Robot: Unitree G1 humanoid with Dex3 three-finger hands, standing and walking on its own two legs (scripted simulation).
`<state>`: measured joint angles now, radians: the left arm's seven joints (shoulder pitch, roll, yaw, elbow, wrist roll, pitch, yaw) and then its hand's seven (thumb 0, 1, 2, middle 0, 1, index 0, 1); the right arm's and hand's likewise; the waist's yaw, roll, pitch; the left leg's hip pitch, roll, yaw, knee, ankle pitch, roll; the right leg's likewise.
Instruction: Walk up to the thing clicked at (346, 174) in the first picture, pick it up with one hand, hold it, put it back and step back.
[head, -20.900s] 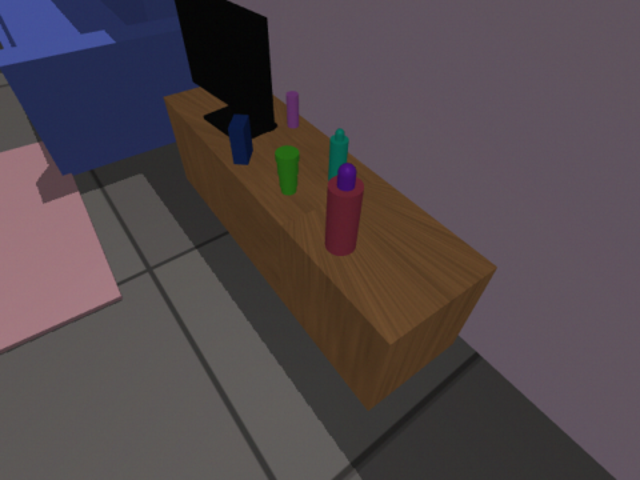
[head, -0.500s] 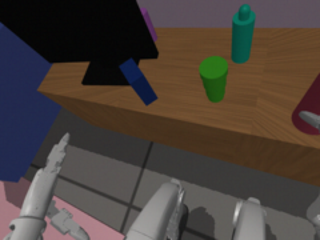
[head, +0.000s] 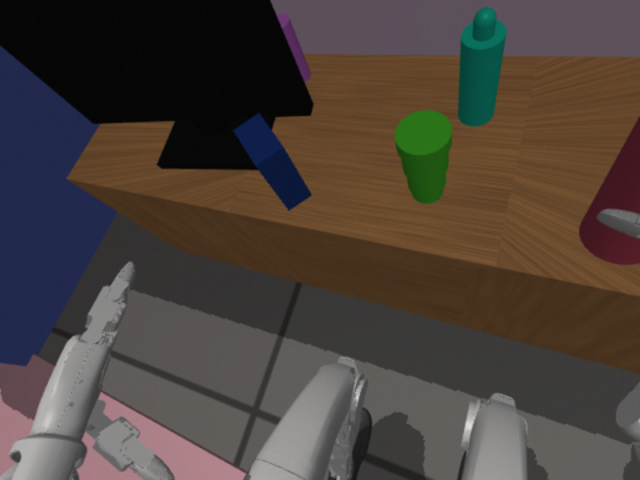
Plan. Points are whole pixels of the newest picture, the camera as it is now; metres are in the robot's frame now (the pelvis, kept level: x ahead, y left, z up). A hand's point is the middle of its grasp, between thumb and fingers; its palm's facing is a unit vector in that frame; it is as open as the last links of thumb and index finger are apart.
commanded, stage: withdraw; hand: right
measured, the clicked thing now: out of the picture +0.52 -0.25 +0.00
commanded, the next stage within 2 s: rise in 0.46 s
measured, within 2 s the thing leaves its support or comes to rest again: neither
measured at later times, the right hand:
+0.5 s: hand out of the picture +0.51 -0.33 +0.04, palm faces +0.40 +0.92 +0.00, open 15.2 cm
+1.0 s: hand out of the picture +0.46 -0.41 +0.14, palm faces +0.52 +0.80 -0.30, open 16.9 cm
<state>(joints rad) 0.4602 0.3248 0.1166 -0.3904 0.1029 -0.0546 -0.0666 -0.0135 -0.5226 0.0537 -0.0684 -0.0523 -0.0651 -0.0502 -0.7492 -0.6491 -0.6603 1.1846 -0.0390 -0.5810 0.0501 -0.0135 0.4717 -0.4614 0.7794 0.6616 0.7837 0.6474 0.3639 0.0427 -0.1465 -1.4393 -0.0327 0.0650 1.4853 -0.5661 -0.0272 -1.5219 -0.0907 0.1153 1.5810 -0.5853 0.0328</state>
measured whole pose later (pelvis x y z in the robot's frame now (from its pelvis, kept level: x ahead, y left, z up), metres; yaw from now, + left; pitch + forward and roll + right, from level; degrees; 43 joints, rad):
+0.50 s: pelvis +0.00 +0.00 +0.02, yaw +0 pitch +28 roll +7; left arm 0.48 0.30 0.06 -0.29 0.07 -0.02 -0.04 -0.01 -0.53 0.05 -0.07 -0.05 -0.06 -0.05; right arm -0.77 -0.77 -0.73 1.10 -0.02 -0.45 0.13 -0.01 0.37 -0.24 0.30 0.29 0.30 0.29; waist 0.33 0.04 -0.14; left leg -1.36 -0.04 0.07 1.40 -0.54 -0.03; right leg -1.45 -0.10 0.11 1.51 -0.57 0.03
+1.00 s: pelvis +0.04 -0.02 +0.11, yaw -2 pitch +20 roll +5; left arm 0.38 0.24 -0.08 -0.02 0.01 0.11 -0.05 -0.01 0.16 0.49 -0.14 -0.17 -0.13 -0.18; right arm -0.69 -0.77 -0.52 1.20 -0.08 -0.12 -0.04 -0.01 0.42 -0.11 0.07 0.07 0.06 0.07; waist 0.17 0.00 -0.15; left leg -0.90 -0.02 0.03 1.00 -0.44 -0.05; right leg -0.98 -0.08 0.05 1.12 -0.48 0.01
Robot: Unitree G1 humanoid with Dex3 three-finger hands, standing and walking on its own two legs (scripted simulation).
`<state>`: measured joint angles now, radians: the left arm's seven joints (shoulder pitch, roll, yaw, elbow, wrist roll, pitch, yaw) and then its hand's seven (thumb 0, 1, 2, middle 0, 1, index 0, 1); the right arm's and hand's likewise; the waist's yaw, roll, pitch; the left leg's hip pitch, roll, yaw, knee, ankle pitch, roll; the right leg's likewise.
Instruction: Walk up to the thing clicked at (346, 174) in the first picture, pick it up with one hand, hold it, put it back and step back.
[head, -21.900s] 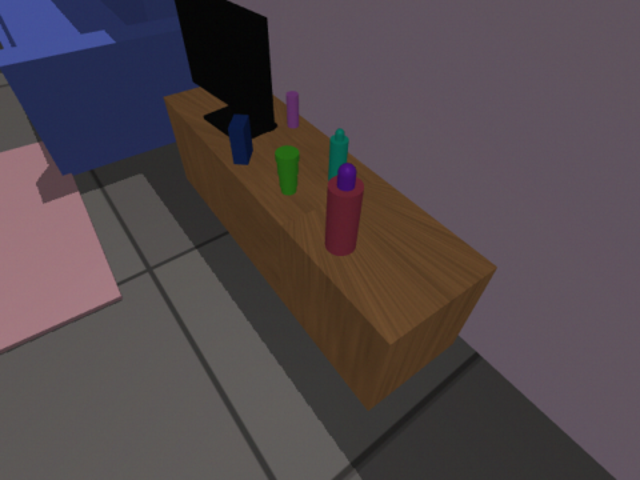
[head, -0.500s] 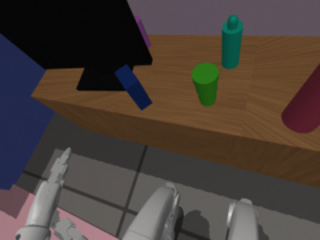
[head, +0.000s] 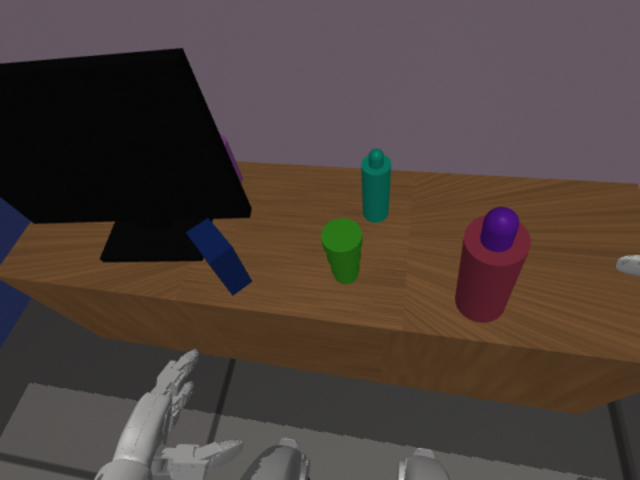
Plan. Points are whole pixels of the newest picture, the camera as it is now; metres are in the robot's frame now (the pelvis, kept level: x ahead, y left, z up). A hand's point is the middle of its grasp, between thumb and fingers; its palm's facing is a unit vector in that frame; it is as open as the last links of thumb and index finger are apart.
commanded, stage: home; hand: right
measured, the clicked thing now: (489, 264) +0.47 -0.20 -0.11
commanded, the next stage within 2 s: none
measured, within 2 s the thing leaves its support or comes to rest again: rests again in 1.34 s
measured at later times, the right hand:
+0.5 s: hand (545, 415) +0.24 -0.21 -0.02, palm faces +0.22 +0.94 -0.26, open 17.3 cm
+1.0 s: hand out of the picture +0.16 -0.15 -0.03, palm faces +0.18 +0.95 -0.26, open 17.4 cm
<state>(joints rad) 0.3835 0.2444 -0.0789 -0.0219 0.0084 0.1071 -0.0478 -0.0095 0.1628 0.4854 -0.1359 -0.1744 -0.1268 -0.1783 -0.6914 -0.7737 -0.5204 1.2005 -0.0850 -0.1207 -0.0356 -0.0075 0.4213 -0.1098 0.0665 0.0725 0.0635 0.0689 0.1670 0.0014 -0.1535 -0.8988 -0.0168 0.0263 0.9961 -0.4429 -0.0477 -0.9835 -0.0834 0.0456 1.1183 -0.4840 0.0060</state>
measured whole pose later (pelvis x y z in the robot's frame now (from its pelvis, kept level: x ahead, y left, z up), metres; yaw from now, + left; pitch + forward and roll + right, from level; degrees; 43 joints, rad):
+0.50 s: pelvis +0.02 +0.01 +0.04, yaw -2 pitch +8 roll +2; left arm 0.31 0.21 -0.04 0.34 -0.05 0.10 0.07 0.00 0.87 0.88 -0.20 -0.29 -0.20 -0.29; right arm 0.23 -0.24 -0.11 0.31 0.05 0.03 -0.12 -0.01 0.50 -0.08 0.06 0.06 0.06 0.06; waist 0.03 0.00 -0.09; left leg -0.54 0.01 0.01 0.83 -0.43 -0.04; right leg -0.59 -0.06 0.01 0.89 -0.44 0.02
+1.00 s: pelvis +0.00 +0.03 +0.03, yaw -3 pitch +5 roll +1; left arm 0.26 0.22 -0.01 0.50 -0.02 -0.07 0.14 0.01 0.90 0.90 -0.21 -0.29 -0.20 -0.30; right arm 0.44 -0.18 0.00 0.09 0.02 0.15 -0.14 -0.01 0.52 -0.06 0.06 0.06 0.06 0.05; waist 0.02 -0.02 -0.08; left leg -0.56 0.01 0.03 0.91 -0.44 -0.01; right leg -0.60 -0.05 0.03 0.92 -0.42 0.04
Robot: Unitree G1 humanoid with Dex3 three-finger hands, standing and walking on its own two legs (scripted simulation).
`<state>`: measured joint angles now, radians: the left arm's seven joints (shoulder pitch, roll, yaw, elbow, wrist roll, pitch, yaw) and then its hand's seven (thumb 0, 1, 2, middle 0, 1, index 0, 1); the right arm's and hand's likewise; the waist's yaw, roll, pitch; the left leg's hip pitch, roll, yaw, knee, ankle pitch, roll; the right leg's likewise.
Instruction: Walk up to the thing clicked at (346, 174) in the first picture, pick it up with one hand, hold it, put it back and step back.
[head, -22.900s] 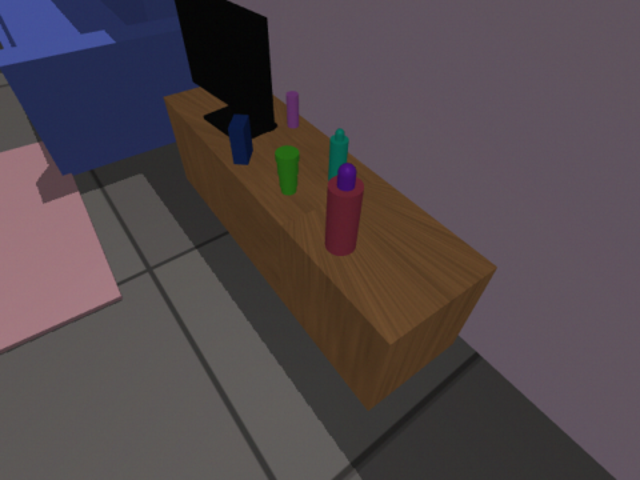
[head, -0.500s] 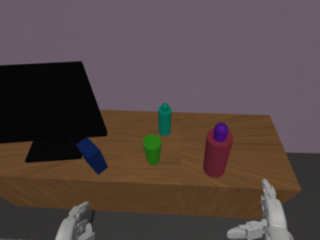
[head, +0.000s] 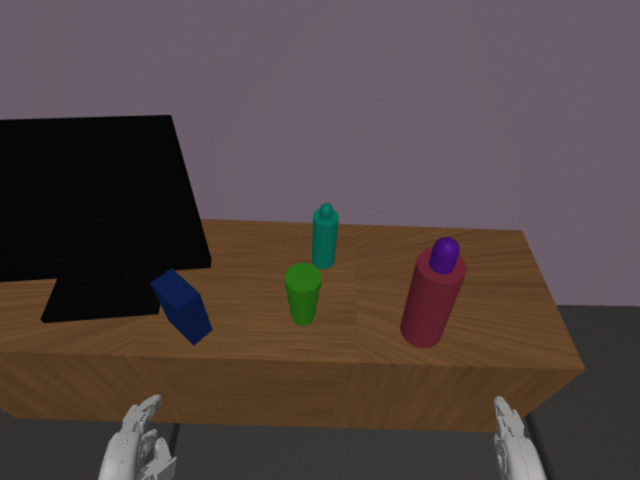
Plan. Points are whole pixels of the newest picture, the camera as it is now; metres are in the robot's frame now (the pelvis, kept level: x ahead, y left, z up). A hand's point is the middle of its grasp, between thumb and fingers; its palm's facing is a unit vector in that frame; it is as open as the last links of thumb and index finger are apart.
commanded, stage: home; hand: right
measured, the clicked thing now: (432, 291) +0.50 -0.22 -0.14
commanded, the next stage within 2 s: stand in 1.60 s
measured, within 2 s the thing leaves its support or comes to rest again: rests again in 0.34 s
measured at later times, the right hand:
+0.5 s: hand (478, 458) +0.19 -0.20 -0.06, palm faces +0.12 +0.96 -0.27, open 17.4 cm
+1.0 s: hand (479, 454) +0.19 -0.20 -0.06, palm faces +0.12 +0.96 -0.27, open 17.5 cm
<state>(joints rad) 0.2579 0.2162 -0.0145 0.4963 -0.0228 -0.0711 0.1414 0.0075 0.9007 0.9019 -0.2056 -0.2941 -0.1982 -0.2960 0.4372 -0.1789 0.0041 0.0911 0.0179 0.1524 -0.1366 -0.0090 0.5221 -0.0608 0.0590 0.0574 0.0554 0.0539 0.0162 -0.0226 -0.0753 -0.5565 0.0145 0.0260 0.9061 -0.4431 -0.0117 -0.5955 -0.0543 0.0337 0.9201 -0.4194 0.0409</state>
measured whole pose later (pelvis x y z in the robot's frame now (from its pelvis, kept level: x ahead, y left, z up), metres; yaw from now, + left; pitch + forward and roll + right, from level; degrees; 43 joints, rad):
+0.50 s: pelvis +0.01 -0.02 +0.00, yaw +0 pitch +6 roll +2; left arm 0.27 0.20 -0.02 0.53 -0.01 -0.12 0.15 0.01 0.90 0.90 -0.21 -0.30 -0.20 -0.30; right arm 0.44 -0.19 0.00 0.06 0.01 0.21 -0.14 -0.01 0.52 -0.06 0.06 0.06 0.05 0.05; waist 0.02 -0.02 -0.08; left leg -0.54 0.02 0.01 0.89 -0.46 -0.03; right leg -0.59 -0.05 0.02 0.94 -0.45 0.02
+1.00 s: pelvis +0.02 -0.02 +0.00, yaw +0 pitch +6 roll +2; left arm 0.27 0.20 -0.02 0.52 0.00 -0.12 0.15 0.01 0.90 0.90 -0.21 -0.30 -0.20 -0.30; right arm 0.44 -0.19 0.00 0.05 0.01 0.25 -0.14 -0.01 0.54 -0.05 0.06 0.05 0.05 0.05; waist 0.02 -0.02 -0.09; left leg -0.53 0.02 0.02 0.88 -0.46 -0.03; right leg -0.59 -0.05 0.02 0.94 -0.46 0.02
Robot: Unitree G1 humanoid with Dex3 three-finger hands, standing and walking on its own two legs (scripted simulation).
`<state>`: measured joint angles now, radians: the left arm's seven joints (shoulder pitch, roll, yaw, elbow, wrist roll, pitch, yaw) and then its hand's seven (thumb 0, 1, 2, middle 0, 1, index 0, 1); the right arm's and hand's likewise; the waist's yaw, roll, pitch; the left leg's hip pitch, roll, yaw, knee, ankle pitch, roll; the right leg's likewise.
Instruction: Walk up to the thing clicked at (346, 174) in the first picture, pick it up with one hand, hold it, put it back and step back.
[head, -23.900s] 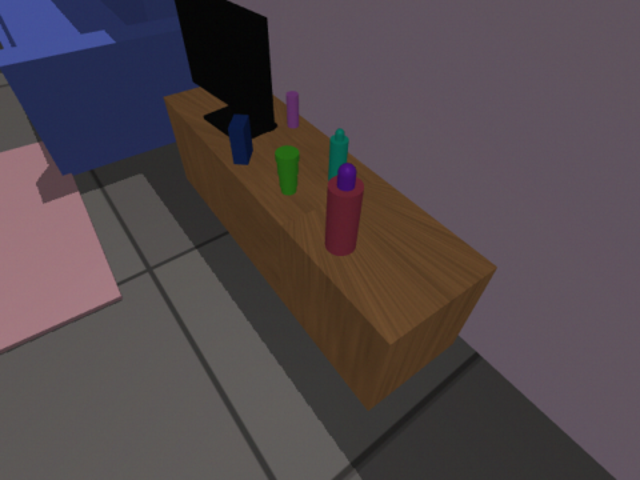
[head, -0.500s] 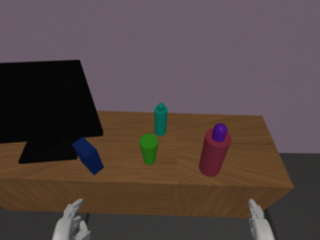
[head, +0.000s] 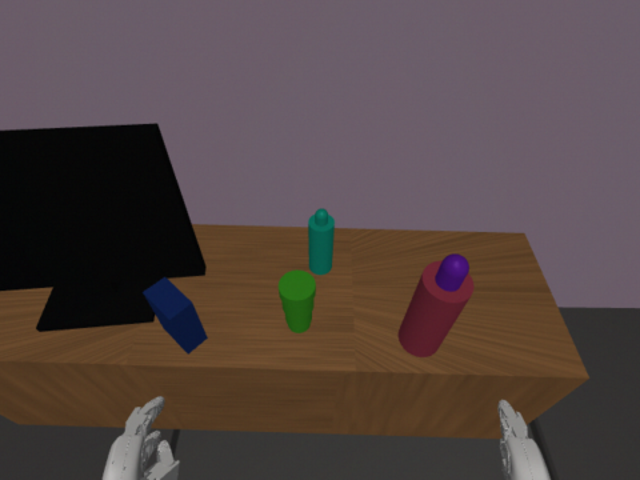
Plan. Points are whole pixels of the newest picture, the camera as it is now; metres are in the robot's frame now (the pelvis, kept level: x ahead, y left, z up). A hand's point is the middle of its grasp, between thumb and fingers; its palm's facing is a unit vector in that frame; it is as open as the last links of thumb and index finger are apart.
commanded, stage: home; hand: right
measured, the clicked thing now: (436, 304) +0.47 -0.21 -0.15
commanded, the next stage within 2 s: stand in 0.60 s
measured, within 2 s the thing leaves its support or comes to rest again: neither
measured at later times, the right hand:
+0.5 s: hand (471, 478) +0.16 -0.18 -0.06, palm faces +0.12 +0.95 -0.27, open 17.5 cm
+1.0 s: hand out of the picture +0.11 -0.25 -0.12, palm faces -0.04 +0.93 -0.36, open 13.0 cm
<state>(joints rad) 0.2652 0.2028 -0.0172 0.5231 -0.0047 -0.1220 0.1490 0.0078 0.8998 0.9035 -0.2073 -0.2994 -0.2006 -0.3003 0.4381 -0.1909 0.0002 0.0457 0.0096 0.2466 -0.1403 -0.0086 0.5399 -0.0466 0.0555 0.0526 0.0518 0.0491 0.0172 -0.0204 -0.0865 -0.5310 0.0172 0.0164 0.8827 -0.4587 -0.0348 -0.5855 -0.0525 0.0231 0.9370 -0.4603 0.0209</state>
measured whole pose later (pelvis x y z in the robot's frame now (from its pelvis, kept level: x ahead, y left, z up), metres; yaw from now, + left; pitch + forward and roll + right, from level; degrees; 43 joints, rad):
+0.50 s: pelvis +0.00 +0.00 +0.00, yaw +0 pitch +6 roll +2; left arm 0.27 0.20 -0.02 0.52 0.00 -0.13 0.16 0.01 0.90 0.90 -0.21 -0.30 -0.20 -0.30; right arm 0.45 -0.19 0.00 0.03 0.01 0.26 -0.14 -0.01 0.53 -0.05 0.06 0.05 0.05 0.05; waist 0.02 -0.02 -0.09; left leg -0.55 0.02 0.02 0.90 -0.46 -0.03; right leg -0.60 -0.05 0.03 0.95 -0.46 0.02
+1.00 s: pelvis -0.01 -0.01 +0.01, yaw +0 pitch +1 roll +0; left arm 0.20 0.33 0.03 0.84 0.06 -0.02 0.00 0.00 0.90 0.90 -0.21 -0.30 -0.20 -0.30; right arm 0.27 -0.34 -0.03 0.71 -0.06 0.01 -0.02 0.00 -0.04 -0.58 0.18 0.26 0.18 0.25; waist 0.01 0.01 0.00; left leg -0.39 0.06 -0.01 0.81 -0.43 -0.04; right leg -0.42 -0.01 -0.01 0.82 -0.41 0.00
